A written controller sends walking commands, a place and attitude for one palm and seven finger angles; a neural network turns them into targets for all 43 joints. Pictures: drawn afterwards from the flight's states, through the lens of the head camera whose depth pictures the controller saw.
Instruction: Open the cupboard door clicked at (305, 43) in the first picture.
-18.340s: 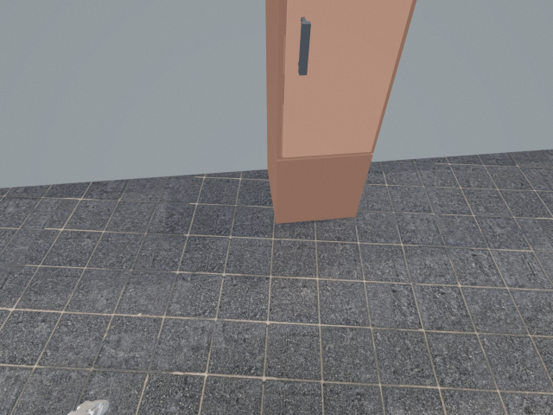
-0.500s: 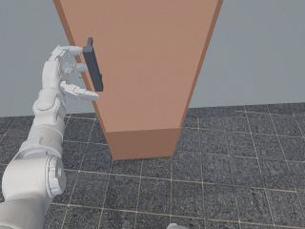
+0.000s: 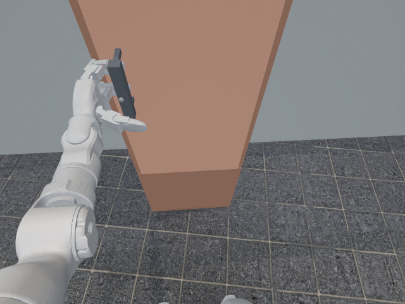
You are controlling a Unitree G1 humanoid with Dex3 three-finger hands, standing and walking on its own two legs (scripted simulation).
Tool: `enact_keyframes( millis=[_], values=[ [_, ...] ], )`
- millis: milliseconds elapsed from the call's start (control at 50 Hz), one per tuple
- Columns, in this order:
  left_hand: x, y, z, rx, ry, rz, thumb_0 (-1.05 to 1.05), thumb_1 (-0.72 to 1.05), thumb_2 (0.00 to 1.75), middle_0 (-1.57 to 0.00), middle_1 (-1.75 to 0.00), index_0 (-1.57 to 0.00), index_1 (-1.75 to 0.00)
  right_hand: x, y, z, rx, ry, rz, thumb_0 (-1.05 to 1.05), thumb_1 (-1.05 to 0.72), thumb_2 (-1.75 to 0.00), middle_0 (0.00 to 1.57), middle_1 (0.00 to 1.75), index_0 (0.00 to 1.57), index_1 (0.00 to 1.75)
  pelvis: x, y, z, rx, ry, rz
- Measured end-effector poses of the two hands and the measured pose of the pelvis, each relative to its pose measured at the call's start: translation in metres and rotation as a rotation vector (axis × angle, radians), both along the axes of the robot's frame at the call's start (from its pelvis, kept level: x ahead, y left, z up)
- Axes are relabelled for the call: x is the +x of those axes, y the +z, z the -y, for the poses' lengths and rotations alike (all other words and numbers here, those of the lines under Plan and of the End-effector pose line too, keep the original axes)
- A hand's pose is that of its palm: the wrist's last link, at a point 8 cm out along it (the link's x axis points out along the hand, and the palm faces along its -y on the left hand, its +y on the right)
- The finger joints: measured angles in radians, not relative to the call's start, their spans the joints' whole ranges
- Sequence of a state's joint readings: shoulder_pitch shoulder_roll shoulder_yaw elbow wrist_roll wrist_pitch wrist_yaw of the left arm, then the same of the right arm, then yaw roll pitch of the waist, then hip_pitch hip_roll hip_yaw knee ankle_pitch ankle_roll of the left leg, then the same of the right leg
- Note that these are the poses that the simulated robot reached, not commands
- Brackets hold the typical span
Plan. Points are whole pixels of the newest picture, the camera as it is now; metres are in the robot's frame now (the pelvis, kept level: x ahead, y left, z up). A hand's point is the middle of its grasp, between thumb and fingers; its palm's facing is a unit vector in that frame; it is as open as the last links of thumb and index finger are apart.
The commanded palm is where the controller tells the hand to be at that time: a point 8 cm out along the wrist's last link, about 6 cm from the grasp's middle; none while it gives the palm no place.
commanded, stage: slide the fingers in behind the handle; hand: left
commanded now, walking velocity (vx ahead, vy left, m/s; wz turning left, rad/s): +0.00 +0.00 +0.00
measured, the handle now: (124, 86) +0.54 +0.14 +0.11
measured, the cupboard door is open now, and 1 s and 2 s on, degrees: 0 0 5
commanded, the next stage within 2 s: close the thumb around the handle in 0.80 s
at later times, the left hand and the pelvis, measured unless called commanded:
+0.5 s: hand (134, 97) +0.49 +0.11 +0.12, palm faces +0.03 -1.00 -0.02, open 14.0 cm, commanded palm +0.47 +0.16 +0.11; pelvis +0.00 -0.01 +0.00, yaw +1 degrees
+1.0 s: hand (134, 98) +0.49 +0.11 +0.12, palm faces +0.01 -1.00 -0.01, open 13.8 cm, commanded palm +0.46 +0.16 +0.11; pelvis +0.00 +0.00 +0.00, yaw +0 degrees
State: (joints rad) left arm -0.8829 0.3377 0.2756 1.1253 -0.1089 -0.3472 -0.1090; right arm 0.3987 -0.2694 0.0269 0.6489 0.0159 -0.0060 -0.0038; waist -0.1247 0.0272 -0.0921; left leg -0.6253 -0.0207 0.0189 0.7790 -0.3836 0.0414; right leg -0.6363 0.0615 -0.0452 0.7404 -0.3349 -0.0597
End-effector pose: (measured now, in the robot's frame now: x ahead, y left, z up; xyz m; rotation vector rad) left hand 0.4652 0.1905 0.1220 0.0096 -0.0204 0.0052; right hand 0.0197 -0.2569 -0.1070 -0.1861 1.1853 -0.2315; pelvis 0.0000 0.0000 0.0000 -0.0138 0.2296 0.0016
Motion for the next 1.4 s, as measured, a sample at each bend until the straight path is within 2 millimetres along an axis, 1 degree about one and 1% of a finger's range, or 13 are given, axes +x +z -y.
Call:
enact_keyframes(
  millis=[180, 220, 460, 680, 980, 1060, 1140, 1240, 1400],
  values=[
    [0.005, -0.001, 0.022, 0.006, -0.006, -0.003, -0.01, -0.51, 0.3, -0.3, -1.2, -0.3, -1.2, -0.001, -0.004, -0.002, 0.018, 0.0, -0.003, 0.01, -0.9, -0.9, 0.2, 0.3, 0.2, 0.3, 0.001, -0.001, 0.002, 0.005, -0.002, -0.004],
    [0.006, -0.001, 0.025, 0.004, 0.004, -0.001, -0.01, -0.51, 0.3, -0.3, -1.2, -0.3, -1.2, -0.002, -0.005, -0.002, 0.022, -0.001, -0.006, 0.01, -0.9, -0.9, 0.2, 0.3, 0.2, 0.3, 0.001, -0.001, 0.002, 0.006, -0.004, -0.006],
    [0.005, -0.001, 0.025, 0.013, 0.023, -0.002, -0.01, -0.5, 0.3, -0.32, -1.21, -0.31, -1.2, -0.008, -0.007, 0.002, 0.026, 0.016, -0.04, 0.01, -0.9, -0.9, 0.2, 0.3, 0.2, 0.3, -0.001, -0.001, 0.007, 0.006, 0.012, -0.013],
    [0.006, -0.001, 0.025, 0.01, 0.021, -0.006, -0.01, -0.51, 0.3, -0.32, -1.22, -0.31, -1.21, -0.006, -0.004, 0.008, 0.008, 0.018, -0.023, 0.01, -0.91, -0.9, 0.2, 0.3, 0.2, 0.3, -0.003, -0.001, 0.008, 0.005, 0.013, -0.015],
    [0.006, -0.002, 0.024, 0.001, 0.006, -0.001, -0.01, -0.49, 0.31, -0.32, -1.22, -0.31, -1.2, -0.003, -0.003, 0.0, 0.02, -0.001, -0.007, 0.01, -0.9, -0.9, 0.2, 0.3, 0.2, 0.3, 0.001, 0.0, 0.004, 0.004, -0.003, -0.008],
    [0.006, -0.003, 0.025, -0.005, 0.007, -0.002, -0.01, -0.4, 0.34, -0.32, -1.22, -0.31, -1.21, -0.002, -0.003, -0.003, 0.024, 0.001, -0.011, 0.01, -0.9, -0.9, 0.2, 0.3, 0.2, 0.3, 0.002, 0.0, 0.002, 0.004, -0.003, -0.009],
    [0.008, -0.003, 0.023, -0.009, 0.009, -0.005, -0.01, -0.25, 0.41, -0.33, -1.24, -0.32, -1.23, -0.001, -0.003, -0.004, 0.023, -0.001, -0.011, 0.01, -0.9, -0.9, 0.2, 0.3, 0.2, 0.3, 0.003, 0.0, 0.001, 0.004, -0.004, -0.009],
    [0.01, -0.003, 0.021, -0.005, 0.007, -0.005, -0.01, -0.01, 0.51, -0.35, -1.26, -0.34, -1.26, -0.001, -0.003, -0.005, 0.019, -0.003, -0.012, 0.01, -0.9, -0.9, 0.2, 0.3, 0.2, 0.3, 0.004, 0.0, -0.001, 0.002, -0.005, -0.012],
    [0.01, -0.005, 0.019, -0.01, 0.007, -0.006, 0.0, 0.42, 0.69, -0.37, -1.3, -0.37, -1.3, -0.002, -0.002, -0.005, 0.014, -0.008, -0.019, 0.01, -0.9, -0.9, 0.2, 0.3, 0.2, 0.3, 0.006, 0.0, -0.003, 0.001, -0.007, -0.013]
  ],
)
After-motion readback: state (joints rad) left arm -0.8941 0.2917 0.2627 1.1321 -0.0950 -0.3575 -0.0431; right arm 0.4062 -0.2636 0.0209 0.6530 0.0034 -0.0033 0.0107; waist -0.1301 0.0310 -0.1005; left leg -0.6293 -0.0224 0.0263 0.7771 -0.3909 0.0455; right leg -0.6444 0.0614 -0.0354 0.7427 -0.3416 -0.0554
